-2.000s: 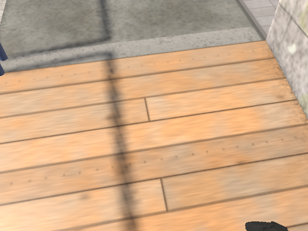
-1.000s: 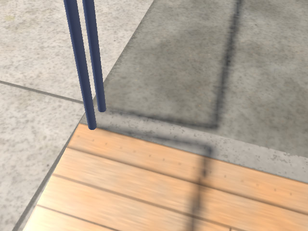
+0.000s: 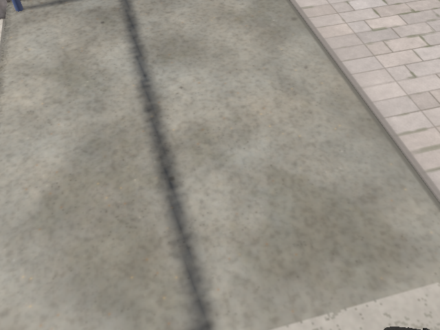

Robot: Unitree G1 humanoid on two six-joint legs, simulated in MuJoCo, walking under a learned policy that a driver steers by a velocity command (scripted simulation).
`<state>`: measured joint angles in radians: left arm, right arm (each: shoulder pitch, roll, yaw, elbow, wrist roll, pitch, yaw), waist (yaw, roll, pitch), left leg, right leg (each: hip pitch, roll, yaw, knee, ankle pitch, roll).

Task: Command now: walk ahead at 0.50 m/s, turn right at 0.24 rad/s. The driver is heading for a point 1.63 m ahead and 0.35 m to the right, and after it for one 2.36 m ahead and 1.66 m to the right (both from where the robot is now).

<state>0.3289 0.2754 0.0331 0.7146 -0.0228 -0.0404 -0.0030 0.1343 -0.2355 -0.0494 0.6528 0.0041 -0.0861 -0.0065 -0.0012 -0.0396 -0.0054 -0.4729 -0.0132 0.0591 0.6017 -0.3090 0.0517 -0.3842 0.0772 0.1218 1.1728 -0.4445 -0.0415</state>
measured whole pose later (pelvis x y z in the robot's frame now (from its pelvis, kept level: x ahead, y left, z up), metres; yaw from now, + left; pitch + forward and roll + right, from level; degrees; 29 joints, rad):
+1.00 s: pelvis +0.52 -0.01 +0.04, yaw -2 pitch +1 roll +0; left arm 0.31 0.28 0.05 0.83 -0.03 -0.08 0.00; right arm 0.16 -0.26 -0.04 0.76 -0.01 -0.08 0.03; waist 0.01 -0.02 0.05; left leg -0.37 -0.03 0.08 0.50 -0.15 0.07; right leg -0.38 -0.04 0.05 1.21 -0.35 -0.03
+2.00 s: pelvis +1.11 -0.12 +0.03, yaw -29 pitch +2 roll +1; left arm 0.34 0.28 0.06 0.75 -0.03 -0.04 0.02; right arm 0.12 -0.27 -0.05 0.74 0.00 -0.11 0.04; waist 0.02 -0.02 0.01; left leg -0.41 -0.05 0.01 0.54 -0.16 0.04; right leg -0.29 0.08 0.15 1.11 -0.47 -0.04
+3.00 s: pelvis +1.57 -0.38 +0.03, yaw -28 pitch +2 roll -1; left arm 0.41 0.27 0.06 0.93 -0.02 -0.05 0.00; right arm 0.01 -0.24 -0.03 0.71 0.00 -0.09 0.04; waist 0.07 0.00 0.04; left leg -0.49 0.03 0.03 0.57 -0.12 0.02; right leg -0.11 -0.03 -0.01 0.72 -0.47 0.00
